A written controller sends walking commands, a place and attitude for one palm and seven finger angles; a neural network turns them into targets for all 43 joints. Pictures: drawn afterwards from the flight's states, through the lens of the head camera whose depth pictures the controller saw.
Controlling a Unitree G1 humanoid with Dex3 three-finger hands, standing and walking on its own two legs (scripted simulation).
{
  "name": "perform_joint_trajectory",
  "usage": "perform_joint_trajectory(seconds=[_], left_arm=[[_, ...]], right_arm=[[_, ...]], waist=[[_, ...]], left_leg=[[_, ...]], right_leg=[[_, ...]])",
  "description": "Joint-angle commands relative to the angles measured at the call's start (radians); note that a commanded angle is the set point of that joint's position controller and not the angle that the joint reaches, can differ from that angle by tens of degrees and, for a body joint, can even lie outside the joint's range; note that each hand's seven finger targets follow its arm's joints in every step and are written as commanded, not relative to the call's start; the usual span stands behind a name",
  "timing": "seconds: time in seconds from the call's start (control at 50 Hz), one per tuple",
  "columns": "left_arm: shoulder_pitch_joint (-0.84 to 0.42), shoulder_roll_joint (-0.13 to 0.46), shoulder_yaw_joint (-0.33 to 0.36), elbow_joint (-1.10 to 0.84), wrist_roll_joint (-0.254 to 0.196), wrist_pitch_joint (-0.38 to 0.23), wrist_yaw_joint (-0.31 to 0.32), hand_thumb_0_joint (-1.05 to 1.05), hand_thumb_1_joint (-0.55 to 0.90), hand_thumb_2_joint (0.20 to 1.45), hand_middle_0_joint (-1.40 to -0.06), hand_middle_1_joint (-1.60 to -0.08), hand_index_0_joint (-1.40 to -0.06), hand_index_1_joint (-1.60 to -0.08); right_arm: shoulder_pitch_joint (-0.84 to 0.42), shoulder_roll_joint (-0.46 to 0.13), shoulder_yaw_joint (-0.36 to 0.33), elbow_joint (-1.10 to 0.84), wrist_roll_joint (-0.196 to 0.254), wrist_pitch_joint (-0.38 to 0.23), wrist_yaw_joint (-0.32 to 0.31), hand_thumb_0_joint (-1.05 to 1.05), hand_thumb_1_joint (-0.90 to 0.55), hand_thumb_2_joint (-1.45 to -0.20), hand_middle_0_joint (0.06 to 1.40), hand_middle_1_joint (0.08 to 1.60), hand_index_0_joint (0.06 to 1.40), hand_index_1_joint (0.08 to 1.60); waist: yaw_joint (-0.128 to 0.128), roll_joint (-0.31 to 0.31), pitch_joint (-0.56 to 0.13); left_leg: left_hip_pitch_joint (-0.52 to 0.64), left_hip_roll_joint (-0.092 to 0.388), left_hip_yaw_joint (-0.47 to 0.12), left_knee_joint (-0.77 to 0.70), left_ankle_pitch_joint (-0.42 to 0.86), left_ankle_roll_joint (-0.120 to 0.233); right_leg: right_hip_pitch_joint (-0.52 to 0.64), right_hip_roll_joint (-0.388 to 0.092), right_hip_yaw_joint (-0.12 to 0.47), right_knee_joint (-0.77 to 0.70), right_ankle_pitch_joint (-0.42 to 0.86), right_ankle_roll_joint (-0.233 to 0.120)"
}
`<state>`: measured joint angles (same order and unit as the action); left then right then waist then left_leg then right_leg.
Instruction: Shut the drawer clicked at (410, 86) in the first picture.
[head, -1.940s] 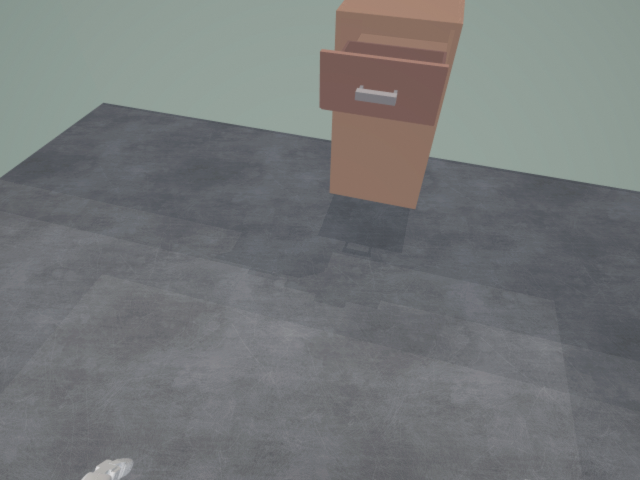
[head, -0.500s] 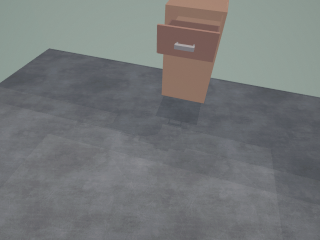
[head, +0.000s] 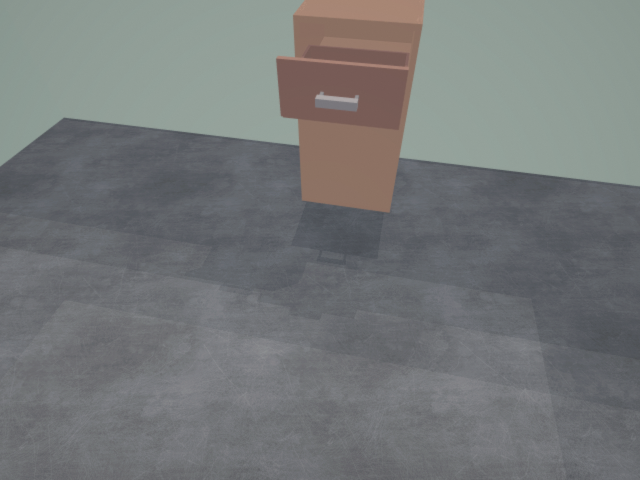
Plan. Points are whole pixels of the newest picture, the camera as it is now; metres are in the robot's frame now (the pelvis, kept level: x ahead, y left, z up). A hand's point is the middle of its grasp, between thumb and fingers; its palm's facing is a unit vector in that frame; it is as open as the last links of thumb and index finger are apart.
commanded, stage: walk to a spot facing it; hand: left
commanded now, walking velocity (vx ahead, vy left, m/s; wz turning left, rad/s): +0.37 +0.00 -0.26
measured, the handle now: (337, 99) +1.11 +0.04 -0.06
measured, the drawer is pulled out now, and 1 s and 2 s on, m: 0.29 0.29 0.29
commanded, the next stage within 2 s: turn to face it in 0.98 s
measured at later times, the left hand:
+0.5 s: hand (180, 441) +0.21 +0.24 -0.18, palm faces -0.09 -0.98 -0.17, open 7.4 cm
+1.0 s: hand (315, 264) +0.57 +0.06 -0.16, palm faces -0.44 -0.89 -0.15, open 7.4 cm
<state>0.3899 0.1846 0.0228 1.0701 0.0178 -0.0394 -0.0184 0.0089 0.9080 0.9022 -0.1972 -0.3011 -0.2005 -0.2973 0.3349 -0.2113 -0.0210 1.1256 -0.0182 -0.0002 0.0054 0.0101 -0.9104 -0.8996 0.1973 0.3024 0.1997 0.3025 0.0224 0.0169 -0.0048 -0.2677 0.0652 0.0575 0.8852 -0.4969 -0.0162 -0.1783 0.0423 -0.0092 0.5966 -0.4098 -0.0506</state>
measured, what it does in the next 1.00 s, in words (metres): walks ahead, turning right: left foot, then right foot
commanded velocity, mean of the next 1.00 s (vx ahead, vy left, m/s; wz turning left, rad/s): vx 0.35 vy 0.00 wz -0.32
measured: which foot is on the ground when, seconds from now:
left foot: up 0.00-0.32, down 0.34-0.96, up 0.98-1.00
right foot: down 0.00-0.34, up 0.36-0.94, down 0.96-1.00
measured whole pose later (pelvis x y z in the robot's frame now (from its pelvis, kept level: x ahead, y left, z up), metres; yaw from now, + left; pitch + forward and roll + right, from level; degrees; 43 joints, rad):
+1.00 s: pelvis +0.38 -0.04 -0.01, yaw -23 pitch -1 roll +1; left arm 0.08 0.16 0.05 0.95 0.02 -0.04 -0.03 0.01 0.91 0.90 -0.19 -0.30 -0.20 -0.30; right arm 0.51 -0.11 -0.02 1.16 -0.01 -0.04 0.00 0.01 -0.91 -0.90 0.20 0.30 0.20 0.30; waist -0.07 -0.01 0.10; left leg -0.12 0.14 0.25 0.93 -0.52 -0.03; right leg -0.43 -0.01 -0.15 0.65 -0.21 -0.11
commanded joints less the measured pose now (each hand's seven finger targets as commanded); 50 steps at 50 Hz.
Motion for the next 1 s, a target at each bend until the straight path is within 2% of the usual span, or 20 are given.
perform_joint_trajectory(seconds=[0.0, 0.08, 0.2, 0.26, 0.28, 0.3, 0.32, 0.34, 0.36, 0.4, 0.44, 0.48, 0.62, 0.78, 0.86, 0.9, 0.92, 0.94, 0.96, 0.98], left_arm=[[0.259, 0.171, 0.043, 0.033, 0.006, -0.022, 0.045, 0.0, 0.9, 0.9, -0.2, -0.3, -0.2, -0.3], [0.184, 0.121, 0.031, 0.013, 0.008, -0.036, 0.045, 0.0, 0.9, 0.9, -0.2, -0.3, -0.2, -0.3], [0.152, 0.113, 0.033, 0.034, 0.009, -0.04, 0.054, 0.0, 0.9, 0.9, -0.2, -0.3, -0.2, -0.3], [0.118, 0.136, 0.047, 0.036, 0.004, -0.043, 0.052, 0.0, 0.9, 0.9, -0.2, -0.3, -0.2, -0.3], [0.128, 0.12, 0.047, 0.035, 0.0, -0.044, 0.048, 0.0, 0.9, 0.9, -0.2, -0.3, -0.2, -0.3], [0.191, 0.067, 0.048, 0.029, -0.01, -0.04, 0.04, 0.0, 0.9, 0.9, -0.2, -0.3, -0.2, -0.3], [0.214, 0.027, 0.038, 0.007, -0.014, -0.039, 0.033, 0.0, 0.9, 0.9, -0.2, -0.3, -0.2, -0.3], [0.156, 0.046, 0.036, -0.021, -0.006, -0.036, 0.034, 0.0, 0.9, 0.9, -0.2, -0.3, -0.2, -0.3], [0.106, 0.037, 0.036, -0.026, 0.001, -0.029, 0.033, 0.0, 0.9, 0.9, -0.2, -0.3, -0.2, -0.3], [0.052, 0.021, 0.041, -0.025, 0.014, -0.01, 0.017, 0.0, 0.9, 0.9, -0.2, -0.3, -0.2, -0.3], [0.083, -0.012, 0.038, -0.015, 0.018, 0.012, 0.008, 0.0, 0.9, 0.9, -0.2, -0.3, -0.2, -0.3], [0.081, -0.017, 0.043, -0.032, 0.019, 0.032, 0.006, 0.0, 0.9, 0.9, -0.2, -0.3, -0.2, -0.3], [-0.141, 0.022, 0.056, -0.123, 0.02, 0.047, -0.013, 0.0, 0.9, 0.9, -0.2, -0.3, -0.2, -0.3], [-0.397, 0.002, 0.036, -0.198, 0.012, 0.032, -0.027, 0.0, 0.9, 0.9, -0.2, -0.3, -0.2, -0.3], [-0.322, 0.028, 0.041, -0.183, 0.011, 0.02, -0.022, 0.0, 0.9, 0.9, -0.2, -0.3, -0.2, -0.3], [-0.099, 0.072, 0.058, -0.112, 0.017, 0.002, -0.015, 0.0, 0.9, 0.9, -0.2, -0.3, -0.2, -0.3], [0.032, 0.163, 0.083, -0.074, 0.019, -0.013, -0.005, 0.0, 0.9, 0.9, -0.2, -0.3, -0.2, -0.3], [0.129, 0.267, 0.108, -0.062, 0.003, -0.017, 0.014, 0.0, 0.9, 0.9, -0.2, -0.3, -0.2, -0.3], [0.096, 0.281, 0.112, -0.065, -0.015, -0.005, 0.024, 0.0, 0.9, 0.9, -0.2, -0.3, -0.2, -0.3], [0.012, 0.237, 0.102, -0.077, -0.015, -0.002, 0.027, 0.0, 0.9, 0.9, -0.2, -0.3, -0.2, -0.3]], right_arm=[[-0.263, -0.078, -0.028, -0.186, -0.002, -0.07, -0.007, 0.0, -0.9, -0.9, 0.2, 0.3, 0.2, 0.3], [-0.238, -0.03, -0.033, -0.182, 0.0, -0.043, 0.012, 0.0, -0.9, -0.9, 0.2, 0.3, 0.2, 0.3], [-0.301, -0.005, -0.029, -0.223, 0.014, -0.055, 0.026, 0.0, -0.9, -0.9, 0.2, 0.3, 0.2, 0.3], [-0.089, -0.042, -0.044, -0.16, 0.008, -0.069, 0.006, 0.0, -0.9, -0.9, 0.2, 0.3, 0.2, 0.3], [0.059, -0.086, -0.055, -0.116, 0.003, -0.073, -0.007, 0.0, -0.9, -0.9, 0.2, 0.3, 0.2, 0.3], [0.178, -0.183, -0.079, -0.09, -0.014, -0.076, -0.019, 0.0, -0.9, -0.9, 0.2, 0.3, 0.2, 0.3], [0.227, -0.249, -0.089, -0.085, -0.009, -0.073, -0.019, 0.0, -0.9, -0.9, 0.2, 0.3, 0.2, 0.3], [0.147, -0.236, -0.084, -0.11, 0.004, -0.061, -0.019, 0.0, -0.9, -0.9, 0.2, 0.3, 0.2, 0.3], [0.053, -0.175, -0.073, -0.124, -0.001, -0.063, -0.019, 0.0, -0.9, -0.9, 0.2, 0.3, 0.2, 0.3], [-0.039, -0.057, -0.042, -0.141, -0.002, -0.078, -0.022, 0.0, -0.9, -0.9, 0.2, 0.3, 0.2, 0.3], [-0.035, -0.015, -0.032, -0.116, 0.0, -0.093, -0.024, 0.0, -0.9, -0.9, 0.2, 0.3, 0.2, 0.3], [-0.027, -0.016, -0.033, -0.113, 0.002, -0.102, -0.024, 0.0, -0.9, -0.9, 0.2, 0.3, 0.2, 0.3], [0.081, -0.046, -0.04, -0.083, 0.006, -0.114, -0.03, 0.0, -0.9, -0.9, 0.2, 0.3, 0.2, 0.3], [0.237, -0.061, -0.032, -0.02, -0.011, -0.097, -0.033, 0.0, -0.9, -0.9, 0.2, 0.3, 0.2, 0.3], [0.211, -0.085, -0.037, -0.025, -0.011, -0.086, -0.034, 0.0, -0.9, -0.9, 0.2, 0.3, 0.2, 0.3], [0.172, -0.104, -0.04, -0.038, -0.001, -0.082, -0.031, 0.0, -0.9, -0.9, 0.2, 0.3, 0.2, 0.3], [0.179, -0.079, -0.034, -0.054, 0.011, -0.082, -0.017, 0.0, -0.9, -0.9, 0.2, 0.3, 0.2, 0.3], [0.207, -0.015, -0.023, -0.09, 0.02, -0.085, -0.016, 0.0, -0.9, -0.9, 0.2, 0.3, 0.2, 0.3], [0.105, -0.049, -0.035, -0.109, 0.019, -0.078, -0.022, 0.0, -0.9, -0.9, 0.2, 0.3, 0.2, 0.3], [0.071, -0.029, -0.039, -0.11, 0.018, -0.077, -0.022, 0.0, -0.9, -0.9, 0.2, 0.3, 0.2, 0.3]], waist=[[0.079, -0.075, 0.109], [0.012, -0.089, 0.121], [0.0, -0.15, 0.154], [-0.096, -0.12, 0.043], [-0.146, -0.08, -0.045], [-0.165, 0.135, -0.183], [-0.14, 0.322, -0.224], [-0.118, 0.177, -0.121], [-0.086, 0.108, -0.019], [-0.032, 0.061, 0.127], [0.012, 0.047, 0.118], [0.028, 0.066, 0.099], [-0.012, 0.027, 0.132], [-0.102, 0.066, 0.164], [-0.052, 0.099, 0.107], [0.053, 0.072, -0.037], [0.107, -0.066, -0.157], [0.106, -0.282, -0.294], [0.104, -0.154, -0.246], [0.071, -0.077, -0.14]], left_leg=[[-0.539, 0.037, -0.022, 0.266, 0.031, 0.003], [-0.44, 0.034, 0.017, 0.188, 0.203, -0.019], [-0.228, 0.008, 0.045, -0.124, 0.302, 0.012], [0.097, -0.055, 0.066, -0.278, 0.362, 0.039], [0.286, -0.018, 0.013, -0.308, 0.369, 0.053], [0.499, 0.2, -0.268, -0.368, 0.304, 0.114], [0.514, 0.416, -0.594, -0.581, 0.215, 0.191], [0.37, 0.445, -0.654, -0.659, 0.039, 0.235], [0.226, 0.404, -0.562, -0.704, -0.093, 0.219], [0.003, 0.322, -0.363, -0.724, -0.008, 0.167], [-0.068, 0.259, -0.185, -0.711, 0.136, 0.131], [-0.072, 0.237, -0.092, -0.733, 0.198, 0.13], [0.142, 0.248, -0.003, -0.753, 0.358, 0.15], [0.315, 0.269, 0.111, -0.665, 0.663, 0.149], [0.335, 0.282, 0.185, -0.498, 0.989, 0.132], [0.25, 0.233, 0.24, -0.196, 1.062, 0.081], [-0.008, 0.19, 0.255, 0.077, 0.757, 0.037], [-0.301, 0.006, 0.196, 0.417, -0.052, -0.023], [-0.361, 0.018, 0.035, 0.527, -0.072, 0.008], [-0.368, 0.07, 0.007, 0.538, 0.029, 0.013]], right_leg=[[0.317, -0.344, 0.456, -0.268, 0.613, -0.207], [0.146, -0.265, 0.313, -0.365, 0.494, -0.16], [0.05, -0.225, 0.223, -0.384, 0.566, -0.105], [0.023, -0.184, 0.164, -0.142, 0.775, -0.072], [-0.042, -0.148, 0.146, 0.053, 0.705, -0.053], [-0.202, -0.042, 0.069, 0.341, 0.358, -0.02], [-0.347, 0.041, 0.037, 0.661, -0.134, -0.003], [-0.391, -0.031, 0.091, 0.756, -0.118, -0.014], [-0.427, -0.063, 0.066, 0.798, -0.046, -0.011], [-0.413, -0.129, 0.061, 0.77, 0.083, 0.003], [-0.352, -0.138, 0.048, 0.713, 0.14, 0.015], [-0.374, -0.146, 0.04, 0.677, 0.191, 0.029], [-0.578, -0.182, 0.021, 0.493, 0.326, 0.064], [-0.517, -0.138, -0.099, 0.148, 0.24, 0.022], [-0.326, -0.069, -0.155, 0.054, 0.129, -0.031], [0.012, -0.014, -0.184, -0.06, 0.221, -0.058], [0.327, -0.171, 0.001, -0.091, 0.26, -0.117], [0.541, -0.467, 0.512, -0.185, 0.44, -0.242], [0.469, -0.476, 0.509, -0.262, 0.47, -0.267], [0.336, -0.451, 0.403, -0.283, 0.407, -0.253]])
